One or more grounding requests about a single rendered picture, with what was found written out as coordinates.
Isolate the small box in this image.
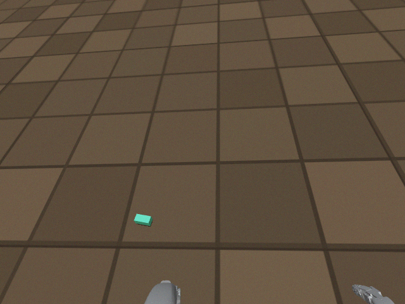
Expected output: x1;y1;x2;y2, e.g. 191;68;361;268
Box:
134;214;153;226

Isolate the right robot hand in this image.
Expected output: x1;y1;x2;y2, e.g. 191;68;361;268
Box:
352;284;395;304

